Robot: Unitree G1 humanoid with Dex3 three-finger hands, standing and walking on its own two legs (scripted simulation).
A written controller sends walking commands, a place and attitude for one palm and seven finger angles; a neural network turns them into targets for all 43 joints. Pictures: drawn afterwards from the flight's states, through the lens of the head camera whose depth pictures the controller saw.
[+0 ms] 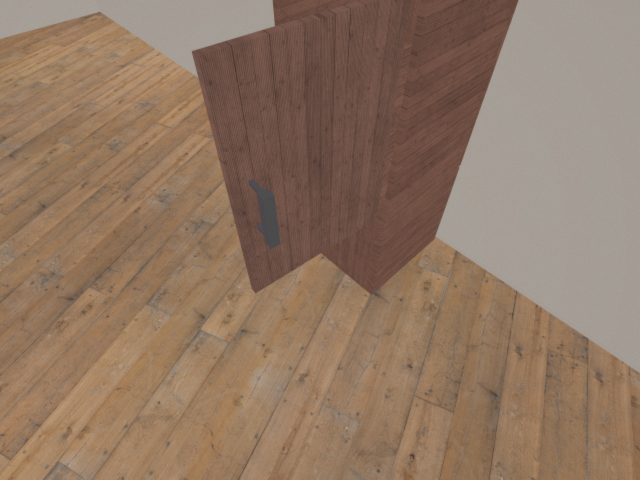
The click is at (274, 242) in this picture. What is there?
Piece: cupboard door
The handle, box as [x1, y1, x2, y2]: [248, 179, 279, 248]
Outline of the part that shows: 251,179 248,181 249,185 257,193 262,223 258,224 257,228 264,235 265,242 272,248 279,244 273,194 267,188 263,189 253,179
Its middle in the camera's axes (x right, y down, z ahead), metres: -0.11 -0.05 +0.75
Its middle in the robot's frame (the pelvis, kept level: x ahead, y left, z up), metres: +0.58 +0.14 -0.07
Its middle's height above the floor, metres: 0.71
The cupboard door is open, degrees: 84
